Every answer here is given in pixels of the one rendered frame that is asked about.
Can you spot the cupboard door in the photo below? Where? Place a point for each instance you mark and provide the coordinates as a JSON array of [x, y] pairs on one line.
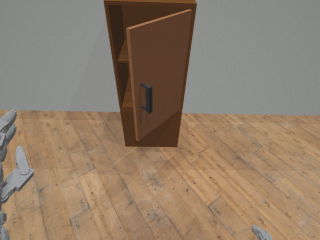
[[157, 52]]

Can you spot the robot right hand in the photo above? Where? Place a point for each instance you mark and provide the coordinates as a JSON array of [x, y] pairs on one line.
[[260, 233]]

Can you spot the handle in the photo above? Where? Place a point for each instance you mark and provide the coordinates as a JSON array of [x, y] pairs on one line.
[[149, 98]]

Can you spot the robot left hand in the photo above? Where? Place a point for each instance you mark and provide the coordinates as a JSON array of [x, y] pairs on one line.
[[17, 179]]

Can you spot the robot left forearm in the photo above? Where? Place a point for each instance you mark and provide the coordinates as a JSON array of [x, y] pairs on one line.
[[4, 235]]

